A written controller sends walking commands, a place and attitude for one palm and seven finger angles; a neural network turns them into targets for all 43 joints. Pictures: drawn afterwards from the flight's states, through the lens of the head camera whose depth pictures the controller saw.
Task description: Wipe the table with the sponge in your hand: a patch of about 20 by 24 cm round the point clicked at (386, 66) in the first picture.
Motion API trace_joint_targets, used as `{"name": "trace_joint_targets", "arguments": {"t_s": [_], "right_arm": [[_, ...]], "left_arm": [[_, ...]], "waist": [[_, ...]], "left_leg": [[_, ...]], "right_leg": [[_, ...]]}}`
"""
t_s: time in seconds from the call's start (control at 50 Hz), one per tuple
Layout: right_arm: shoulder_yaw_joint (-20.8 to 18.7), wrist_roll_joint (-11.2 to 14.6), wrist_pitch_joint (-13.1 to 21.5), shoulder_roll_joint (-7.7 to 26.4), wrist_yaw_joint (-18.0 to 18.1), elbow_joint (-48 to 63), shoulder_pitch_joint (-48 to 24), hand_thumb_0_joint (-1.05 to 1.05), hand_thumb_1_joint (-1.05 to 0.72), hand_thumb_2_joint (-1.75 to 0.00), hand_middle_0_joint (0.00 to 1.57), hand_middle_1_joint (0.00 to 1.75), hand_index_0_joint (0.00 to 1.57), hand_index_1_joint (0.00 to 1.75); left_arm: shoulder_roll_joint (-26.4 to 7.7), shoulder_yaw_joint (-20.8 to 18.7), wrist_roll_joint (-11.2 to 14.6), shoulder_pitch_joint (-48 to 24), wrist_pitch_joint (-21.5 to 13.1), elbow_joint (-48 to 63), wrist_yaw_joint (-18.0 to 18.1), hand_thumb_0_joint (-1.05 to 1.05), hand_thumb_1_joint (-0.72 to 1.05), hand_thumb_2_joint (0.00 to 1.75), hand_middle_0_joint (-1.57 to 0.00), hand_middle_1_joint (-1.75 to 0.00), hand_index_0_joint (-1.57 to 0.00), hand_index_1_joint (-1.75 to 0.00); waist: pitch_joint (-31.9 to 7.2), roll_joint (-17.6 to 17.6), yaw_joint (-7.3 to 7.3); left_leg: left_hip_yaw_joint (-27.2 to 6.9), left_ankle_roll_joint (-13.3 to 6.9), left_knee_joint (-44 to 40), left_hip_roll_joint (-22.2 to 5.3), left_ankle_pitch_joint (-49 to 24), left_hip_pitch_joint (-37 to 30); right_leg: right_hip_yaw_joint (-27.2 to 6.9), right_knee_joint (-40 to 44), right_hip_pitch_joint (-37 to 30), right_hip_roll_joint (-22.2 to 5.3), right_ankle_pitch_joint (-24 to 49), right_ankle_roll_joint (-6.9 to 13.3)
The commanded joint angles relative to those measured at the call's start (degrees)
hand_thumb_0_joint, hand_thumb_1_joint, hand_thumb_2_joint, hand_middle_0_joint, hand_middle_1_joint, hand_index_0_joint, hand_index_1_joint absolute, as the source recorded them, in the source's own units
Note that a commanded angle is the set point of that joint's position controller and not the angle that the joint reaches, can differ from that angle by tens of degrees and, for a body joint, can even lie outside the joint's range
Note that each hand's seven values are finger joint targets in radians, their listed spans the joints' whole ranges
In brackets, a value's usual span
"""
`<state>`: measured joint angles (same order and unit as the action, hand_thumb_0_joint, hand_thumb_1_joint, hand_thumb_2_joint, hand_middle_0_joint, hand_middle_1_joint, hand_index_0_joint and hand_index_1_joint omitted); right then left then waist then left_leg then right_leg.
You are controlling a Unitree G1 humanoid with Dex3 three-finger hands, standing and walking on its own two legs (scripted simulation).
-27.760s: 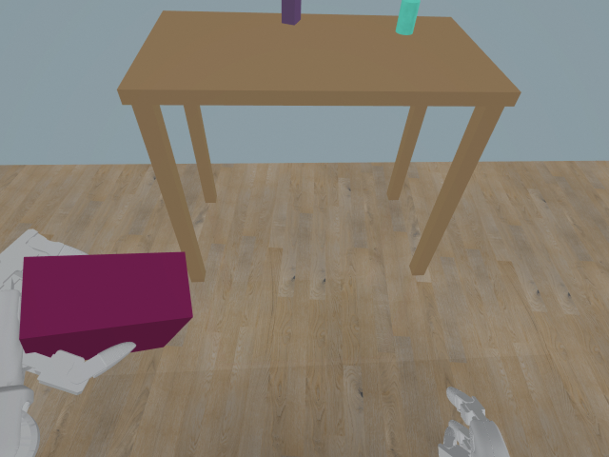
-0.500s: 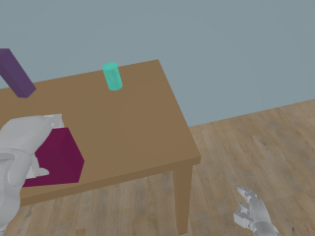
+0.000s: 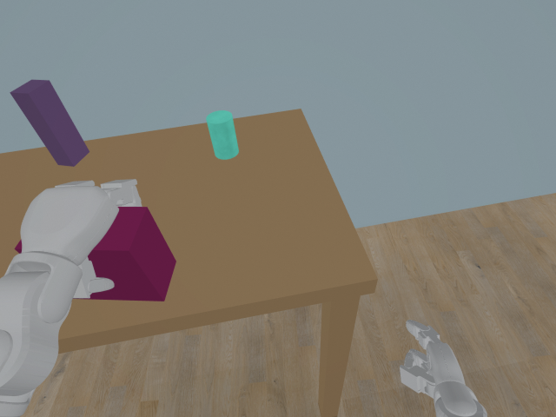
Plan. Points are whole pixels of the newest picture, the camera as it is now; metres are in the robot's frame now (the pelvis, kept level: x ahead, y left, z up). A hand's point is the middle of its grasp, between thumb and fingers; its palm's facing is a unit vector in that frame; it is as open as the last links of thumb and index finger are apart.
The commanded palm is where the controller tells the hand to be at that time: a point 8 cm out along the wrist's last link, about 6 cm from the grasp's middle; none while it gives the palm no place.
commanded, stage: move the sponge above the wiping area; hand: left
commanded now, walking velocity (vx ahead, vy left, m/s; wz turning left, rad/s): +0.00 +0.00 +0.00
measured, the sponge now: (113, 264) +0.24 +0.29 +0.11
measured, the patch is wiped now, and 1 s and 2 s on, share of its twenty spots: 0.00 0.10 0.10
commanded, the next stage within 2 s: none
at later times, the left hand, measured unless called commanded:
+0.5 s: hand (93, 216) +0.26 +0.29 +0.19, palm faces +0.19 -0.01 -0.98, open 10.6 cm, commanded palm +0.21 +0.29 +0.24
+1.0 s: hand (71, 222) +0.25 +0.32 +0.19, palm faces +0.14 +0.02 -0.99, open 10.6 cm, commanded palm +0.20 +0.30 +0.25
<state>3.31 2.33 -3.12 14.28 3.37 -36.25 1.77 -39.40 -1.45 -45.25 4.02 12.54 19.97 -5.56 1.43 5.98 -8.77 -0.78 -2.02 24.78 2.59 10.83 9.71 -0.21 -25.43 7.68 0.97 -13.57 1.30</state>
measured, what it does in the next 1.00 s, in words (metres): stands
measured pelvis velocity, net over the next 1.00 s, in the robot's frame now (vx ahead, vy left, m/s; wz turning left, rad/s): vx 0.01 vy -0.01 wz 0.01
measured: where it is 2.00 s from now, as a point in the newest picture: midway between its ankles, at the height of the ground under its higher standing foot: outside the picture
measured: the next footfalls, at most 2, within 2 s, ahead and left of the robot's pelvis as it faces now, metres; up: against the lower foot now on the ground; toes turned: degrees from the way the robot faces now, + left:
none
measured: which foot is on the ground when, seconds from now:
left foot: down 0.00-1.00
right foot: down 0.00-1.00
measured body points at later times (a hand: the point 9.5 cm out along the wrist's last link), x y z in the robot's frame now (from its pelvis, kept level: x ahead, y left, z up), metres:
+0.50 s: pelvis +0.00 +0.00 +0.00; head -0.01 -0.04 +0.45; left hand +0.25 +0.29 +0.24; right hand +0.25 -0.19 -0.08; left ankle +0.03 +0.10 -0.74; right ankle +0.01 -0.11 -0.74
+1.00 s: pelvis +0.01 -0.01 +0.00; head +0.00 -0.06 +0.45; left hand +0.24 +0.31 +0.24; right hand +0.26 -0.21 -0.09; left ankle +0.03 +0.10 -0.74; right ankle +0.01 -0.11 -0.74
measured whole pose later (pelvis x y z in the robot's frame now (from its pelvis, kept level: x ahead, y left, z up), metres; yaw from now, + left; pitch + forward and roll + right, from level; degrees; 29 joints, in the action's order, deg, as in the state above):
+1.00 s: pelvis +0.01 -0.01 +0.00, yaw +0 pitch -4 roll +0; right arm 3.3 3.0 -4.2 15.6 3.4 -37.0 2.2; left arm -41.5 -7.1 -44.1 0.4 17.8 12.3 -7.3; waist 1.4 6.3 -8.1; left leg -1.7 -0.9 25.1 1.6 11.5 9.9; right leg 0.5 -24.9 7.4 2.0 -13.9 2.3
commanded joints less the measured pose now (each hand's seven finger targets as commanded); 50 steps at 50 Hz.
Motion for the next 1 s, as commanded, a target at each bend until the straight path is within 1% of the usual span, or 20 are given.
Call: {"name": "trace_joint_targets", "arguments": {"t_s": [0.0, 0.02, 0.04, 0.12, 0.16, 0.22, 0.26, 0.32, 0.36, 0.42, 0.44, 0.56, 0.62, 0.68, 0.72, 0.76, 0.82, 0.84, 0.92, 0.98], "right_arm": [[-2.78, 0.29, 0.84, 6.83, -0.34, 8.73, -10.75, 0.00, -0.90, -0.90, 0.20, 0.30, 0.20, 0.30], [-2.05, 0.83, 1.00, 6.58, -0.38, 9.48, -13.70, 0.00, -0.90, -0.90, 0.20, 0.30, 0.20, 0.30], [-2.18, 0.38, 0.34, 7.39, -0.47, 9.45, -12.00, 0.00, -0.90, -0.90, 0.20, 0.30, 0.20, 0.30], [-0.91, 1.76, 0.83, 6.18, -0.66, 11.75, -15.84, 0.00, -0.90, -0.90, 0.20, 0.30, 0.20, 0.30], [-1.65, 1.18, 1.19, 7.14, -0.33, 11.36, -12.79, 0.00, -0.90, -0.90, 0.20, 0.30, 0.20, 0.30], [-0.73, 1.30, 2.48, 6.29, 0.59, 12.65, -15.19, 0.00, -0.90, -0.90, 0.20, 0.30, 0.20, 0.30], [-1.29, -0.15, 2.89, 6.70, 1.28, 11.02, -11.64, 0.00, -0.90, -0.90, 0.20, 0.30, 0.20, 0.30], [-1.03, -0.14, 4.07, 5.64, 1.83, 10.92, -12.60, 0.00, -0.90, -0.90, 0.20, 0.30, 0.20, 0.30], [-1.65, -0.28, 3.26, 5.81, 1.40, 8.54, -9.68, 0.00, -0.90, -0.90, 0.20, 0.30, 0.20, 0.30], [-1.51, 0.61, 2.23, 6.50, 0.25, 8.64, -13.22, 0.00, -0.90, -0.90, 0.20, 0.30, 0.20, 0.30], [-1.94, 0.10, 1.70, 7.14, -0.09, 8.75, -11.45, 0.00, -0.90, -0.90, 0.20, 0.30, 0.20, 0.30], [-1.88, 0.53, -0.14, 7.68, -1.11, 11.15, -12.16, 0.00, -0.90, -0.90, 0.20, 0.30, 0.20, 0.30], [-1.17, 1.20, 0.43, 7.13, -0.65, 12.39, -14.43, 0.00, -0.90, -0.90, 0.20, 0.30, 0.20, 0.30], [-1.45, -0.17, 1.75, 6.79, 0.45, 12.63, -10.44, 0.00, -0.90, -0.90, 0.20, 0.30, 0.20, 0.30], [-1.14, 0.22, 3.15, 6.16, 1.44, 12.62, -11.35, 0.00, -0.90, -0.90, 0.20, 0.30, 0.20, 0.30], [-1.96, -0.72, 3.12, 6.12, 1.91, 10.65, -7.55, 0.00, -0.90, -0.90, 0.20, 0.30, 0.20, 0.30], [-2.29, 0.45, 2.93, 6.76, 1.73, 9.37, -8.55, 0.00, -0.90, -0.90, 0.20, 0.30, 0.20, 0.30], [-2.84, -0.02, 2.26, 7.44, 1.53, 8.33, -6.85, 0.00, -0.90, -0.90, 0.20, 0.30, 0.20, 0.30], [-2.14, 0.94, 1.94, 7.13, 0.64, 9.52, -11.94, 0.00, -0.90, -0.90, 0.20, 0.30, 0.20, 0.30], [-2.65, 0.21, 1.44, 7.69, -0.08, 10.02, -10.69, 0.00, -0.90, -0.90, 0.20, 0.30, 0.20, 0.30]], "left_arm": [[-15.74, -16.35, 0.32, -16.74, 5.00, 1.52, 4.96, 0.00, 0.10, 1.30, -1.20, -1.60, -1.20, -1.60], [-16.16, -16.88, 0.32, -14.74, 6.47, 0.92, 4.32, 0.00, 0.10, 1.30, -1.20, -1.60, -1.20, -1.60], [-14.90, -15.07, 0.56, -14.25, 7.27, 0.77, 3.39, 0.00, 0.10, 1.30, -1.20, -1.60, -1.20, -1.60], [-7.16, -6.80, 0.69, -12.09, 10.82, 2.81, -1.78, 0.00, 0.10, 1.30, -1.20, -1.60, -1.20, -1.60], [-6.65, -3.86, 0.47, -13.36, 10.13, 5.00, -3.57, 0.00, 0.10, 1.30, -1.20, -1.60, -1.20, -1.60], [-11.34, -5.74, -2.43, -18.95, 8.34, 11.19, -4.32, 0.00, 0.10, 1.30, -1.20, -1.60, -1.20, -1.60], [-15.08, -7.51, -5.40, -25.92, 4.99, 12.27, -2.53, 0.00, 0.10, 1.30, -1.20, -1.60, -1.20, -1.60], [-17.35, -12.10, -5.18, -26.20, 2.17, 11.42, 1.02, 0.00, 0.10, 1.30, -1.20, -1.60, -1.20, -1.60], [-13.61, -10.50, -3.42, -23.92, 2.43, 4.19, 1.91, 0.00, 0.10, 1.30, -1.20, -1.60, -1.20, -1.60], [-15.59, -13.78, -2.43, -21.31, 6.79, -1.37, 2.42, 0.00, 0.10, 1.30, -1.20, -1.60, -1.20, -1.60], [-14.04, -12.75, -1.13, -20.37, 7.10, -0.04, 2.13, 0.00, 0.10, 1.30, -1.20, -1.60, -1.20, -1.60], [-13.22, -11.59, -0.07, -8.51, 11.23, 2.80, -3.01, 0.00, 0.10, 1.30, -1.20, -1.60, -1.20, -1.60], [-15.31, -12.19, -0.90, -9.36, 11.22, 6.46, -5.52, 0.00, 0.10, 1.30, -1.20, -1.60, -1.20, -1.60], [-18.15, -14.05, -0.50, -11.55, 5.14, 13.96, -4.84, 0.00, 0.10, 1.30, -1.20, -1.60, -1.20, -1.60], [-21.03, -16.84, -1.40, -14.99, 2.21, 16.03, -3.18, 0.00, 0.10, 1.30, -1.20, -1.60, -1.20, -1.60], [-19.98, -16.95, -1.65, -16.46, -0.35, 13.33, -0.49, 0.00, 0.10, 1.30, -1.20, -1.60, -1.20, -1.60], [-19.89, -18.53, -1.34, -16.74, 1.18, 3.27, 1.59, 0.00, 0.10, 1.30, -1.20, -1.60, -1.20, -1.60], [-19.16, -17.66, -1.00, -18.59, 1.29, 1.86, 1.96, 0.00, 0.10, 1.30, -1.20, -1.60, -1.20, -1.60], [-18.25, -16.48, -0.10, -16.71, 5.63, 0.72, 1.25, 0.00, 0.10, 1.30, -1.20, -1.60, -1.20, -1.60], [-15.48, -13.31, 0.74, -11.25, 7.32, 3.92, -1.65, 0.00, 0.10, 1.30, -1.20, -1.60, -1.20, -1.60]], "waist": [[-10.34, -0.19, -0.32], [-9.32, 0.10, -0.76], [-10.69, -1.44, -0.20], [-9.32, -0.75, 1.56], [-10.41, -1.68, 2.66], [-12.43, -1.61, 2.69], [-14.19, 0.61, 2.67], [-14.35, 2.53, 0.86], [-10.93, 0.50, 1.30], [-9.39, 1.01, -0.74], [-10.66, -0.93, -0.34], [-12.68, -3.48, 0.44], [-12.82, -3.70, 1.21], [-15.96, -1.61, 1.14], [-14.46, 0.74, 1.45], [-13.05, 1.30, 1.72], [-7.67, 1.18, 1.39], [-9.03, -0.44, 1.87], [-10.92, 2.59, 0.44], [-13.63, -0.14, 0.62]], "left_leg": [[-1.82, 1.43, -5.26, -1.27, -6.79, -1.20], [-2.20, 1.31, -5.16, -0.80, -6.75, -0.62], [-1.44, 1.31, -5.23, -1.22, -7.28, -0.40], [-1.35, 0.74, -4.96, -1.15, -5.20, -0.44], [-1.38, 0.18, -4.53, -1.12, -4.21, -1.21], [-2.62, -0.44, -4.71, -1.09, -1.48, -2.25], [-3.35, -0.42, -5.18, -1.15, -2.39, -3.93], [-4.50, -0.27, -5.67, -0.72, -2.11, -4.27], [-3.29, 0.46, -6.03, -0.87, -3.80, -3.65], [-3.14, 1.09, -5.96, -0.55, -5.96, -0.50], [-2.26, 1.12, -5.58, -1.00, -7.23, -0.62], [-0.70, 0.34, -2.85, -0.71, -10.25, 0.27], [-1.28, -0.39, -1.65, -0.39, -9.05, -0.23], [-1.06, -1.14, -0.58, 0.09, -11.18, -4.13], [-2.01, -1.11, -0.30, 0.08, -9.89, -5.60], [-1.26, -0.84, -0.54, 0.13, -11.09, -6.64], [-2.43, -0.02, -1.63, 0.13, -8.00, -3.61], [-1.63, 0.14, -2.19, -0.35, -8.11, -3.28], [-2.11, 0.63, -2.63, 0.42, -9.98, -1.84], [-1.35, 0.26, -1.99, -0.05, -12.88, -1.84]], "right_leg": [[-1.91, 5.21, -2.30, 0.89, 2.99, 2.74], [-3.87, 5.23, -1.95, 1.57, 2.76, 3.49], [-1.27, 4.69, -2.73, 0.67, 4.14, 2.70], [-1.11, 4.58, -0.01, 1.12, 3.45, 2.31], [0.29, 4.55, 0.36, 0.61, 3.22, 1.49], [-1.75, 3.87, 0.27, 1.51, -0.12, 2.12], [-0.23, 3.71, -0.77, 1.37, -0.12, 2.21], [-2.81, 3.82, -1.89, 2.53, -0.24, 3.80], [-0.61, 5.17, -0.86, 1.53, 0.92, 3.10], [-3.24, 4.91, -1.89, 1.70, 2.26, 4.14], [-1.25, 4.84, -3.05, 0.64, 4.04, 3.28], [-1.31, 2.84, -4.03, 0.14, 10.45, 1.91], [-2.88, 2.66, -1.83, 1.03, 8.96, 1.89], [-0.46, 2.77, -2.22, 0.24, 9.75, 1.26], [-3.67, 4.02, -0.20, 1.51, 6.88, 2.39], [-1.52, 4.91, -0.14, 1.08, 7.18, 2.16], [-4.62, 6.21, 1.47, 1.80, 4.17, 3.44], [-2.64, 6.09, -0.01, 0.89, 5.10, 2.76], [-4.46, 4.57, -2.81, 1.03, 8.27, 3.30], [-1.70, 3.06, -4.65, 0.02, 13.67, 1.98]]}}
